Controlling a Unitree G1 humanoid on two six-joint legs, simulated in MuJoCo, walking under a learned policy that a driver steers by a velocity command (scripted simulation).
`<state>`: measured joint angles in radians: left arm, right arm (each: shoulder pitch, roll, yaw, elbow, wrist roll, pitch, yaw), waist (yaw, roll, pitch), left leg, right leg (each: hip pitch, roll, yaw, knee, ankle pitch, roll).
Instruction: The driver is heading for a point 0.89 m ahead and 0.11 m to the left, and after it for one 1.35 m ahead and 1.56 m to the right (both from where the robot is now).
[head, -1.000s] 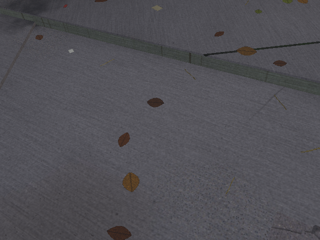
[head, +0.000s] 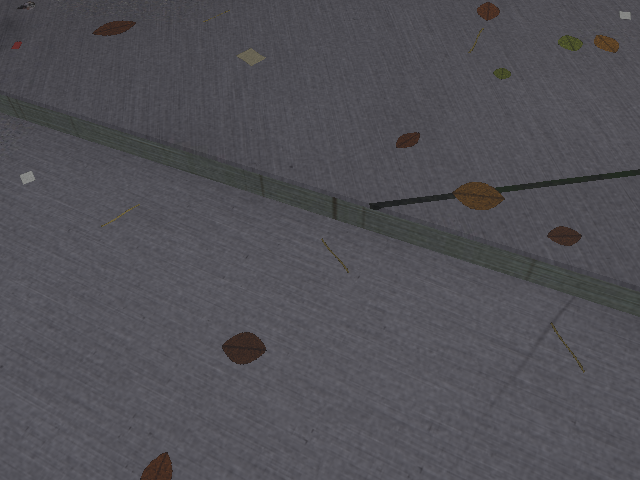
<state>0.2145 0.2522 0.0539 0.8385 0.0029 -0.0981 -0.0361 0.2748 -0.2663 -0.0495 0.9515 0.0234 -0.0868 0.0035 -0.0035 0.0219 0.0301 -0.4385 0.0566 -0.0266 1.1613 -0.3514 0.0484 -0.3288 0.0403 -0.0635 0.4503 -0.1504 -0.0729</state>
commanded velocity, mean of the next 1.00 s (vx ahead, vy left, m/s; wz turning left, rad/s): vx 0.50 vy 0.00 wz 0.00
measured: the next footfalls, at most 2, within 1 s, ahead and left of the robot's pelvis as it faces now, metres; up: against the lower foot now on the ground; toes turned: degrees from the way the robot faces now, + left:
left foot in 0.42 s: +0.41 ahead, +0.16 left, +0.00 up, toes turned +3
right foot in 0.92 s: +0.68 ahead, -0.06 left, +0.00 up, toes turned -4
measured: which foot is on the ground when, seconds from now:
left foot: up 0.00-0.40, down 0.42-0.94, up 0.96-1.00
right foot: down 0.00-0.44, up 0.46-0.90, down 0.92-1.00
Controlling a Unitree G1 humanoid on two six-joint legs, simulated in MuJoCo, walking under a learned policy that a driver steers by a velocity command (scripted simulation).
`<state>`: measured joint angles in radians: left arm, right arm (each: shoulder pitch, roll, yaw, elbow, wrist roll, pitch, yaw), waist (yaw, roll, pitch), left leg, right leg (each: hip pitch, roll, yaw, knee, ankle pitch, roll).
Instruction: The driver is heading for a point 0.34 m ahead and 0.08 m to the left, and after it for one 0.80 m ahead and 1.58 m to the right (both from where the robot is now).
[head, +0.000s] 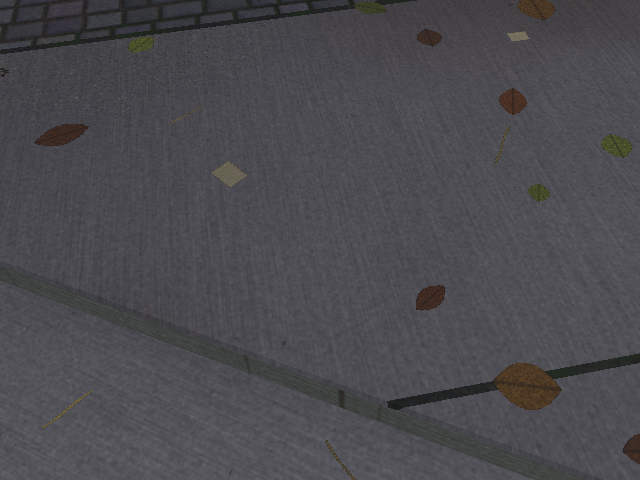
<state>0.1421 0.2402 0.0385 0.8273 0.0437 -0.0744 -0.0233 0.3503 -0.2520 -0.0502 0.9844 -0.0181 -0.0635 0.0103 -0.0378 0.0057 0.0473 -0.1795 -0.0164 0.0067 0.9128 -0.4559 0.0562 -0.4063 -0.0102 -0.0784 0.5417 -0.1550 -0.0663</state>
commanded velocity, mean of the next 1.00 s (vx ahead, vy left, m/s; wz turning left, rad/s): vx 0.42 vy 0.00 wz -0.20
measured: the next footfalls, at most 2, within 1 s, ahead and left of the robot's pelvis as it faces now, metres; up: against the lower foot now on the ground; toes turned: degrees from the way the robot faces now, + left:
left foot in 0.46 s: +0.38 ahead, +0.14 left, +0.00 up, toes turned +8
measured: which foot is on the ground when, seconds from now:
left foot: up 0.00-0.44, down 0.46-1.00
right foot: down 0.00-0.48, up 0.50-1.00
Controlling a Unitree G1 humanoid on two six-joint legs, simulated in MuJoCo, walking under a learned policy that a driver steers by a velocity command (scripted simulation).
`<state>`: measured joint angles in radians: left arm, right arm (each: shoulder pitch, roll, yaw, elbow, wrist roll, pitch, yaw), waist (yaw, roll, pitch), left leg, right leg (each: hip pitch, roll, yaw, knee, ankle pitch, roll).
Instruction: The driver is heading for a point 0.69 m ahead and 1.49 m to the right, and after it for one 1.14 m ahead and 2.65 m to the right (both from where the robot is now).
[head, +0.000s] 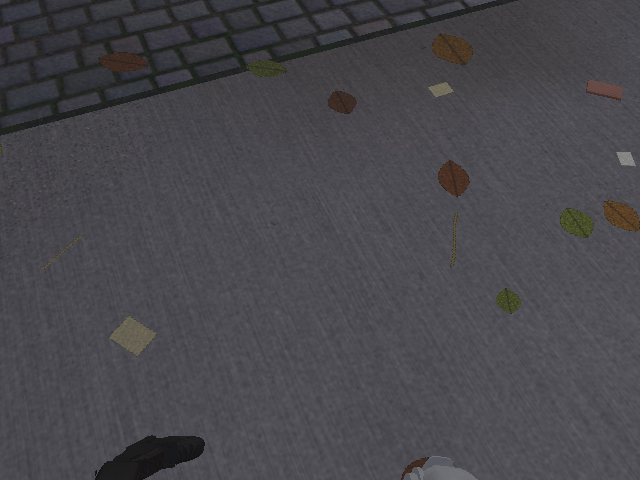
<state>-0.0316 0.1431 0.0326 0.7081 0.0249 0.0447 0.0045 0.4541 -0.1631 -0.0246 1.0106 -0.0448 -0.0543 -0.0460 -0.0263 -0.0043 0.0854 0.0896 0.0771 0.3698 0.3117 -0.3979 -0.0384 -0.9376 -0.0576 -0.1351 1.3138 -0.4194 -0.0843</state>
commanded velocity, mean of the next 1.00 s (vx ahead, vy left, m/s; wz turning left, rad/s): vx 0.20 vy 0.00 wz -0.59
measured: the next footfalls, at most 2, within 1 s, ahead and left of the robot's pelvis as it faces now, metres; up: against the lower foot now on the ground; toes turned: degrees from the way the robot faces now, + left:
right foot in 0.04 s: +0.23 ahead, -0.09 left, +0.10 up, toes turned -8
left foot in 0.90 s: +0.40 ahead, +0.05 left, +0.10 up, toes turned -38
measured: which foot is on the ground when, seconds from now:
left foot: down 0.00-0.04, up 0.06-0.88, down 0.90-1.00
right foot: up 0.00-0.02, down 0.04-0.88, up 0.90-1.00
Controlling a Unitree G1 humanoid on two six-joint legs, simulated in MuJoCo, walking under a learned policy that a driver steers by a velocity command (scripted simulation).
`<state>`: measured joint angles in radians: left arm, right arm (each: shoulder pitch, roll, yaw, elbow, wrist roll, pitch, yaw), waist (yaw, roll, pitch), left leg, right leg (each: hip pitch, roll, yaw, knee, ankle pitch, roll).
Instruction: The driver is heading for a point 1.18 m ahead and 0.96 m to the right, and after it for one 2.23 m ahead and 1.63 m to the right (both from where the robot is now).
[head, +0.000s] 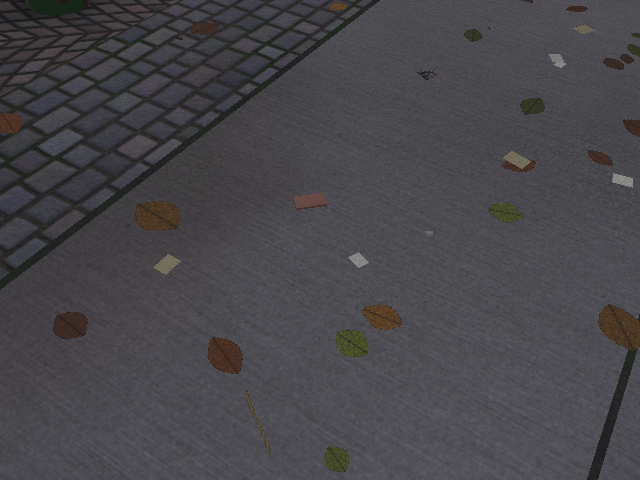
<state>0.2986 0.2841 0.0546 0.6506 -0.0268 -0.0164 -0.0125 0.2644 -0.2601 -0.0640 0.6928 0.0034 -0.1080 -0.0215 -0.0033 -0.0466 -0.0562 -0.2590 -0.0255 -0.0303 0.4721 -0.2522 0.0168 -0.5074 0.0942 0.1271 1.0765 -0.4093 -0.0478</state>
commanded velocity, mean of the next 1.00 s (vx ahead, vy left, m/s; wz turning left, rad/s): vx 0.49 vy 0.00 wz -0.60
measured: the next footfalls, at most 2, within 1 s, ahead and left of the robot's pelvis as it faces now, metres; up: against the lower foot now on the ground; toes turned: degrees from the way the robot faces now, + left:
right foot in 0.40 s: +0.36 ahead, -0.17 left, +0.00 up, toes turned -17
left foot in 0.86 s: +0.71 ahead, -0.07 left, +0.00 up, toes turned -33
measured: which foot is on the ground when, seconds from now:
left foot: down 0.00-0.42, up 0.44-0.84, down 0.86-1.00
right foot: up 0.00-0.38, down 0.40-0.86, up 0.88-1.00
